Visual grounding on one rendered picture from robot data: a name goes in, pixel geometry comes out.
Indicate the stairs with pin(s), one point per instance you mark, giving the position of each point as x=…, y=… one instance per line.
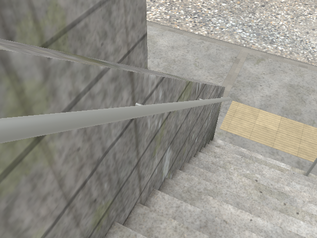
x=226, y=191

